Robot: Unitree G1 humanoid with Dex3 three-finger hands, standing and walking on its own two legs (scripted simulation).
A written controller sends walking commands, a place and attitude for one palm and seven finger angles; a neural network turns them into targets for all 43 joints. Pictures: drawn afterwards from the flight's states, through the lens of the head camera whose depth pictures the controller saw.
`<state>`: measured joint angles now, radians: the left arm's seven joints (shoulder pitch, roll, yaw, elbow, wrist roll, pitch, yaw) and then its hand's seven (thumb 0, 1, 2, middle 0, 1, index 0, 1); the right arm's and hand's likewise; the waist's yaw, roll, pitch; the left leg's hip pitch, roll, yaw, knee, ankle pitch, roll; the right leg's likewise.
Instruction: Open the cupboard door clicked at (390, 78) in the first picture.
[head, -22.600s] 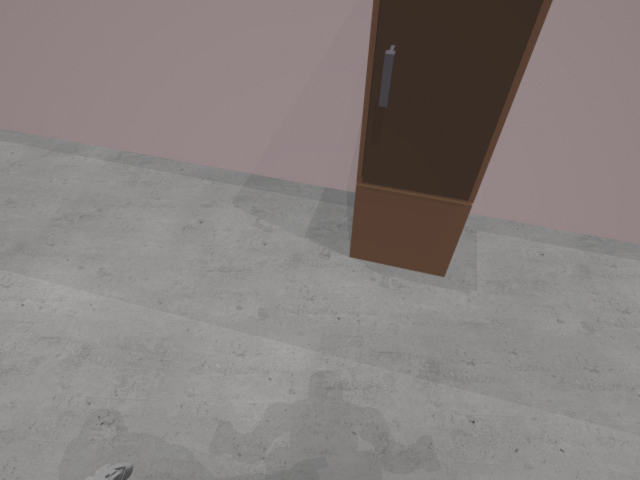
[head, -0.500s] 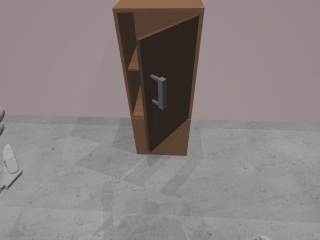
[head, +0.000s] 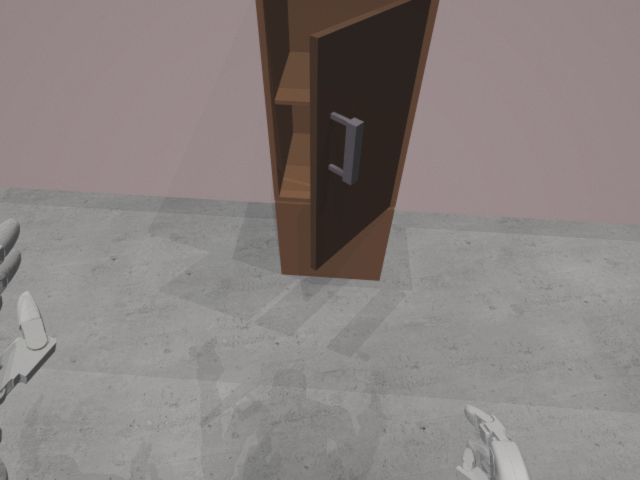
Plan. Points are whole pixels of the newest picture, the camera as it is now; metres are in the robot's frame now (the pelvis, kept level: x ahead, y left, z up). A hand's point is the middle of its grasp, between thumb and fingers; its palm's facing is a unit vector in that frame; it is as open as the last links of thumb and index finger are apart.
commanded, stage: stop stepping back and stand still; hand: left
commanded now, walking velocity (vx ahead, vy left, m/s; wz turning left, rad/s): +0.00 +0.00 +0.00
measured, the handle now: (343, 148) +0.70 +0.01 +0.03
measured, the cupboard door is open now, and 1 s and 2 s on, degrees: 52 52 52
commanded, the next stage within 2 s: let the arm hang, fingers relaxed in 0.24 s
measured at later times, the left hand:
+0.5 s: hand (132, 456) +0.16 +0.25 -0.06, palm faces +0.07 -0.89 -0.45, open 7.4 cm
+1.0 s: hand out of the picture -0.03 +0.21 -0.16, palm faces +0.06 -0.95 -0.30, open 7.3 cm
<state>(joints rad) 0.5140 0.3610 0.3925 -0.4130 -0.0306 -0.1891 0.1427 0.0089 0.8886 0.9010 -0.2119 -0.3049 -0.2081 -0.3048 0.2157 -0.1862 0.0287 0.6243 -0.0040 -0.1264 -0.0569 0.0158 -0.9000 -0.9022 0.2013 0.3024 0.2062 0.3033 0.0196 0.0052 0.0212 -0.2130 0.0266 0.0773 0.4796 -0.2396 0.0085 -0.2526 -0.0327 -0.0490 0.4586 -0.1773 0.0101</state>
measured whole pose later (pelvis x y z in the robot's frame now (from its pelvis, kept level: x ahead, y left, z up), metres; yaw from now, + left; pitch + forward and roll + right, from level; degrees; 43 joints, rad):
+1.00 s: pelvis -0.02 -0.01 +0.00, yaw +3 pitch -1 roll +0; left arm 0.27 0.24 0.03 1.10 0.01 0.02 0.01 0.00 0.92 0.90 -0.20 -0.30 -0.20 -0.30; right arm 0.30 -0.19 -0.02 1.09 -0.03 0.03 0.00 0.01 -0.91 -0.90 0.20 0.30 0.20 0.30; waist 0.00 0.04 0.06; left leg -0.26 0.02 0.03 0.48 -0.20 0.00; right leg -0.28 -0.04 -0.09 0.46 -0.16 -0.01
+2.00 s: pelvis +0.03 -0.02 +0.01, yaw +2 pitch -1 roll +0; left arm 0.13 0.25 0.02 1.15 0.01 -0.02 0.01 0.00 0.90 0.90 -0.20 -0.30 -0.20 -0.30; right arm 0.14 -0.27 -0.01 1.14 -0.02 0.00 -0.01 0.01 -0.91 -0.90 0.20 0.30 0.20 0.30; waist 0.00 0.04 0.06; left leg -0.11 0.04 0.03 0.33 -0.20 -0.03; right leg -0.16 -0.01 -0.10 0.35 -0.18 -0.02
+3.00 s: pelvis +0.03 -0.05 +0.01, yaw -22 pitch +3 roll +2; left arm 0.25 0.18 0.07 0.95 0.02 0.03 0.01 0.00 0.90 0.90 -0.21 -0.30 -0.20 -0.30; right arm 0.03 -0.23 -0.07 0.91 -0.01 0.06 -0.03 0.01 -0.91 -0.90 0.20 0.30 0.20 0.30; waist 0.05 0.00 0.10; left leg -0.46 0.03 -0.04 0.97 -0.40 -0.07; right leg -0.27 0.12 0.17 0.43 -0.18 -0.07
